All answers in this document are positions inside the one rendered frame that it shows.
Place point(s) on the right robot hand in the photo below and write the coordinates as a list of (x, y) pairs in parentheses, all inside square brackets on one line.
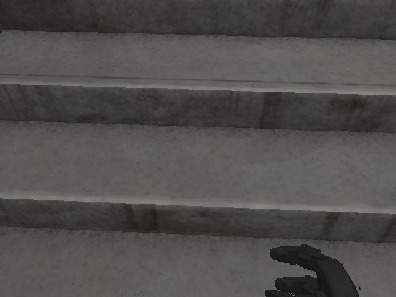
[(332, 279)]

